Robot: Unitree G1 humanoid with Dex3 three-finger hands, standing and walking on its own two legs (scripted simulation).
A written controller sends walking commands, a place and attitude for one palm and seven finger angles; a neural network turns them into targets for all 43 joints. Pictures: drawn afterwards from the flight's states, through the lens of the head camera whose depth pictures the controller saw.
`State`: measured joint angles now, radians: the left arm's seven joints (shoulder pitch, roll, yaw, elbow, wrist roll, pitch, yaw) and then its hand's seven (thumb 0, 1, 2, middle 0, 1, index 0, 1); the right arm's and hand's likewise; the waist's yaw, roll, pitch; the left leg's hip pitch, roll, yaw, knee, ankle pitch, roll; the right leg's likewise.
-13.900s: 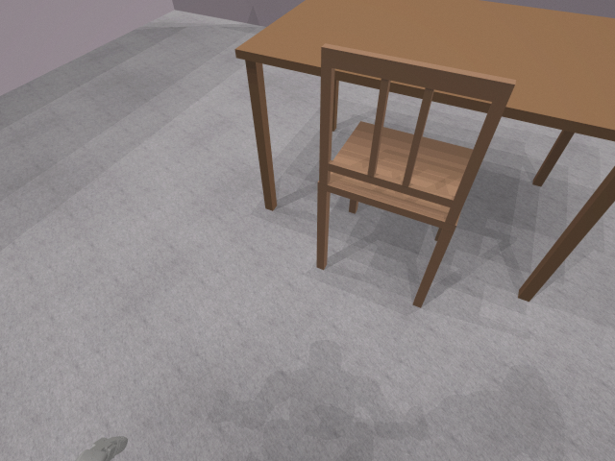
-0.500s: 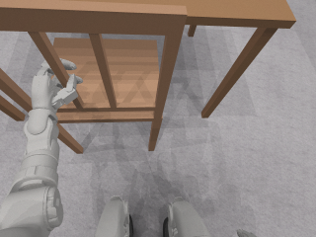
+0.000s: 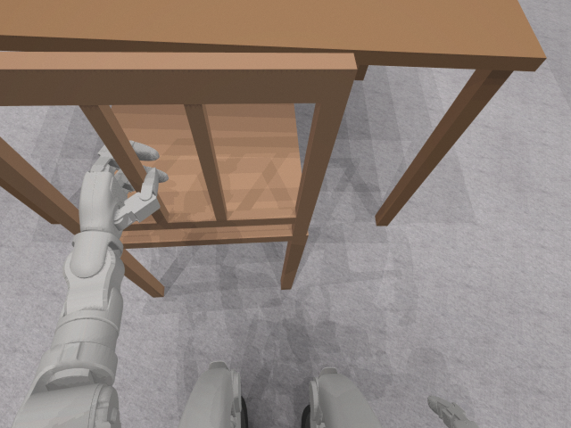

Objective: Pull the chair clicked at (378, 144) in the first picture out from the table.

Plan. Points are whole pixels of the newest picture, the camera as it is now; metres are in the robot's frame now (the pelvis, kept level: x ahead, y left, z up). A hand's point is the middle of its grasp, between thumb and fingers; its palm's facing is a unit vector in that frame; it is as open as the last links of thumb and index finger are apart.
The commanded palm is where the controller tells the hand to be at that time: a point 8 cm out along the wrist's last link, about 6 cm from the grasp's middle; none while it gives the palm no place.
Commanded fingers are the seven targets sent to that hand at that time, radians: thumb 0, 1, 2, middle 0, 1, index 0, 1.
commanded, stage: step backward, pulling the chair out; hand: left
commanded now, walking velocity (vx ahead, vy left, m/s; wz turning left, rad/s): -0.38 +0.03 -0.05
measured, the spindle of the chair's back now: (136, 174) +0.46 +0.20 +0.02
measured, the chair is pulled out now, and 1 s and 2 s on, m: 0.03 0.17 0.29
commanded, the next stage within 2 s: none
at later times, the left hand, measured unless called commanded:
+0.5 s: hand (168, 220) +0.38 +0.14 +0.03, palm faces +0.03 -0.99 -0.15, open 5.0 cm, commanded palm +0.36 +0.19 +0.03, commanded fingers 0.00 0.90 0.90 -0.50 -1.45 -0.50 -1.45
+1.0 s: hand (172, 292) +0.29 +0.13 +0.03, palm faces -0.01 -0.99 -0.16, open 5.1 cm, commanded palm +0.29 +0.18 +0.04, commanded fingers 0.00 0.90 0.90 -0.50 -1.45 -0.50 -1.45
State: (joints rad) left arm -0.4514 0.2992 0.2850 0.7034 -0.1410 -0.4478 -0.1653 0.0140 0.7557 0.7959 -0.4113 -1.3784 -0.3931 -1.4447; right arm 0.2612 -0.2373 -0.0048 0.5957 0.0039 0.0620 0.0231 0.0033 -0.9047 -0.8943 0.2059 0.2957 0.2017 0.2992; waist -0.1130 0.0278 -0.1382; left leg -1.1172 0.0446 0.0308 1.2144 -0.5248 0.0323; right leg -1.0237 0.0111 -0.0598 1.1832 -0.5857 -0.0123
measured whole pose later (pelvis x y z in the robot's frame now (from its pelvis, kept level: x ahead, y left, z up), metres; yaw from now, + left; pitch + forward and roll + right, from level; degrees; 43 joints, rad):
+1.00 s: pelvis -0.08 +0.01 +0.09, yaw -1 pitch +3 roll -1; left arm -0.52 0.17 0.01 1.09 -0.07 -0.23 0.09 0.02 0.72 0.79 -0.29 -1.17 -0.49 -1.45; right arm 0.22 -0.27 -0.01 0.77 0.05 -0.04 -0.14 0.01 -0.90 -0.89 0.21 0.30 0.20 0.30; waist -0.05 0.02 0.11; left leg -0.48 0.01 0.09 0.57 -0.14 0.06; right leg -0.46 -0.01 -0.01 0.68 -0.38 0.00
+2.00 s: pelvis -0.20 +0.02 +0.08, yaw -1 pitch +2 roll +1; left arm -0.53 0.16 0.04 1.02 -0.03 -0.23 0.10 0.00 0.69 0.78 -0.29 -1.22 -0.49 -1.45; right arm 0.23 -0.23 -0.03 0.76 0.02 0.00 -0.11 0.01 -0.90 -0.89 0.21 0.30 0.20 0.30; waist -0.06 0.02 0.17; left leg -0.38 0.08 0.01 0.67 -0.32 -0.07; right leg -0.48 -0.04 -0.04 0.62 -0.18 0.00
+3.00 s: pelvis -0.38 +0.01 +0.09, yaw +0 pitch +2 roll +1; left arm -0.59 0.19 0.07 1.06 -0.04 -0.19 0.11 0.01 0.70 0.78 -0.26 -1.19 -0.49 -1.45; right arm 0.17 -0.26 -0.02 0.77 0.03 -0.01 -0.13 0.00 -0.90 -0.89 0.21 0.30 0.20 0.30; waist -0.08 0.00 0.18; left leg -0.38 0.02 0.02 0.61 -0.24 -0.03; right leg -0.50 -0.05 -0.02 0.56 -0.11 0.01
